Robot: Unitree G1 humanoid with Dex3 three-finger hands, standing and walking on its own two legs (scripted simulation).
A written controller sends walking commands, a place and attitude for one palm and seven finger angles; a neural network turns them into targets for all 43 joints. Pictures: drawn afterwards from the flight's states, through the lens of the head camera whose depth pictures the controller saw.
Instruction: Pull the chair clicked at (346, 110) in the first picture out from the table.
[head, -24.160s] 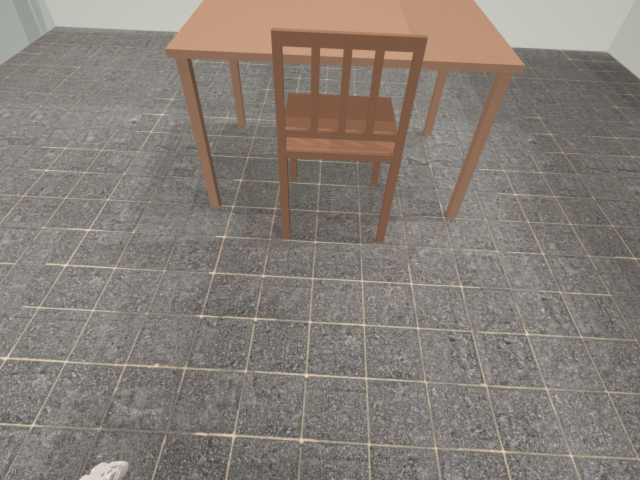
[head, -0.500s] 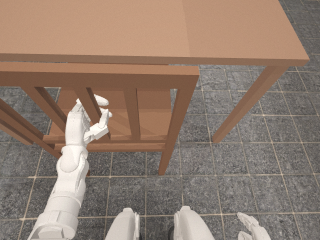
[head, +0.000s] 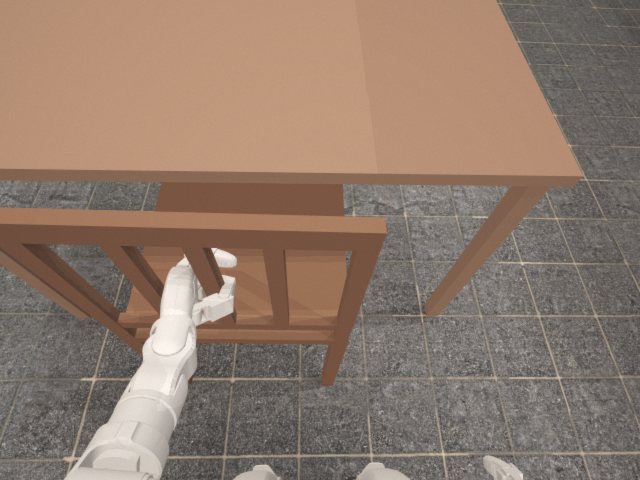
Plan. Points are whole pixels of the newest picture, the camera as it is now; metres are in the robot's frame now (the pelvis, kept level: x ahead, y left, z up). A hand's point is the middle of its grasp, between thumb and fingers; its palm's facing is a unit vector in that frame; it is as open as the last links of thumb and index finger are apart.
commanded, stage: step backward, pulling the chair out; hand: left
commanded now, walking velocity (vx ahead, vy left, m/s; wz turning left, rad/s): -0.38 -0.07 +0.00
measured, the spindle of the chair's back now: (214, 287) +0.38 +0.16 -0.07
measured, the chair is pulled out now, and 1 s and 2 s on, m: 0.03 0.17 0.35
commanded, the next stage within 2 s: none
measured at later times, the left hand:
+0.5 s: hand (237, 344) +0.29 +0.11 -0.05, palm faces +0.01 -0.99 -0.14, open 5.6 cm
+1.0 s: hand (229, 399) +0.22 +0.11 -0.05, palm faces +0.03 -0.98 -0.19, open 5.8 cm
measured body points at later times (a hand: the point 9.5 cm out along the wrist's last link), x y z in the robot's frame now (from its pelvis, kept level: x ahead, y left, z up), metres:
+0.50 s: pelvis -0.05 -0.01 +0.02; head +0.03 -0.01 +0.46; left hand +0.28 +0.16 -0.04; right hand +0.03 -0.28 -0.11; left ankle -0.02 +0.08 -0.71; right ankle +0.00 -0.12 -0.71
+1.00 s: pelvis -0.13 -0.03 +0.01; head -0.05 -0.04 +0.45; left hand +0.22 +0.17 -0.04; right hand -0.03 -0.27 -0.12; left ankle -0.02 +0.08 -0.71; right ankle -0.10 -0.15 -0.71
